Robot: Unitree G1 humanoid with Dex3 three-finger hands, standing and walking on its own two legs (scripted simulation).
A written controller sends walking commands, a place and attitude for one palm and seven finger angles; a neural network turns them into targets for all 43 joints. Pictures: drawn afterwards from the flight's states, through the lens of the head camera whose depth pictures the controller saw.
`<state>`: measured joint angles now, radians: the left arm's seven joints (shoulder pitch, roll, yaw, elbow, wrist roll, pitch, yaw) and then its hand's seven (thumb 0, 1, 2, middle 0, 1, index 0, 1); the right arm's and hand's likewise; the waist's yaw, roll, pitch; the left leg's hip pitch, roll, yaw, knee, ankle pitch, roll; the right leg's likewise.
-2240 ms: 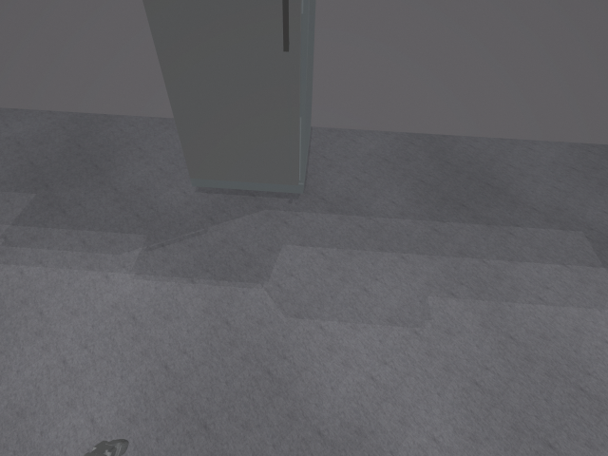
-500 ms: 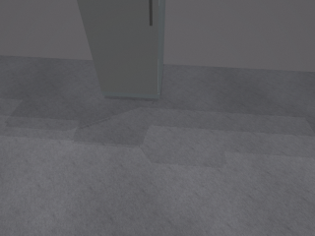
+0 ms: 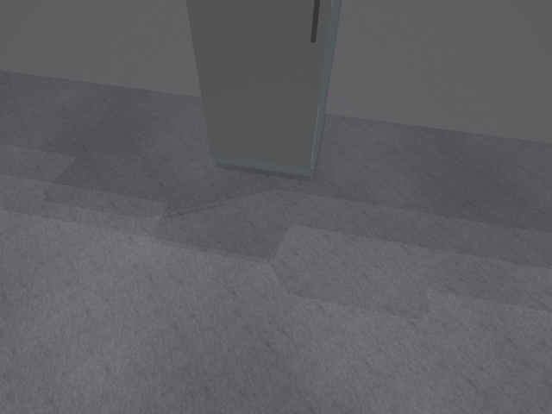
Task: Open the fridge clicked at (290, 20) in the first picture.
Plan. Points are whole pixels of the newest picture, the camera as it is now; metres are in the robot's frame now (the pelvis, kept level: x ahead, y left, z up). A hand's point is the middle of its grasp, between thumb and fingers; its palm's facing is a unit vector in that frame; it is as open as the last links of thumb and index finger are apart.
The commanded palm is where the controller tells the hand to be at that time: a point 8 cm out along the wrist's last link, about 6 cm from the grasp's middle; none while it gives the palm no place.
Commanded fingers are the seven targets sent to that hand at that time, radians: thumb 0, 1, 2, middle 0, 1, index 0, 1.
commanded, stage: walk to a spot facing it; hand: right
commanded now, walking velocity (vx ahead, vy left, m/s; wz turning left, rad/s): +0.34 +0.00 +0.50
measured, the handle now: out of the picture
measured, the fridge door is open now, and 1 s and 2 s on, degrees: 0 0 0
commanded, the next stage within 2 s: turn to face it in 1.52 s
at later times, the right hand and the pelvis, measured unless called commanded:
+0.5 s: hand (428, 352) +0.27 -0.27 -0.16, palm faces -0.19 +0.96 -0.19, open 7.4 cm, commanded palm none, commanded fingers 0.00 -0.90 -0.90 0.20 0.30 0.20 0.30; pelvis +0.18 -0.08 +0.02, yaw +17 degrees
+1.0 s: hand (296, 224) +0.56 -0.04 -0.16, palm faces -0.56 +0.82 -0.13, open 7.4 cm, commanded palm none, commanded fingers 0.00 -0.90 -0.90 0.20 0.30 0.20 0.30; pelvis +0.35 +0.03 +0.00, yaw +31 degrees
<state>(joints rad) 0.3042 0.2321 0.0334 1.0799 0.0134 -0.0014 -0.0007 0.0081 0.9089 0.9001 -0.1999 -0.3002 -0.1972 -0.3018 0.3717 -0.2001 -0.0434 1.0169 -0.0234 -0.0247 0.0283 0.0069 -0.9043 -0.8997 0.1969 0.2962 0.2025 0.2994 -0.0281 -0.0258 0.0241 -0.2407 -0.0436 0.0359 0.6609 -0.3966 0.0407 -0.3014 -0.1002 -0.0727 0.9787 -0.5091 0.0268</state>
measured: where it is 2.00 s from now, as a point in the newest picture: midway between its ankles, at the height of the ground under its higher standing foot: (235, 307)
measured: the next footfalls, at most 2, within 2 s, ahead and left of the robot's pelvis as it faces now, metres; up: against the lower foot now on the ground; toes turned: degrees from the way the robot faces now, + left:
right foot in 0.30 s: +0.27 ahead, -0.15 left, +0.00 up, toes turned +3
left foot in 0.94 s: +0.40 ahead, +0.15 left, +0.00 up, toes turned +39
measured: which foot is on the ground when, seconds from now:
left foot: down 0.00-0.30, up 0.32-0.92, down 0.94-1.00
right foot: up 0.00-0.28, down 0.30-0.94, up 0.96-1.00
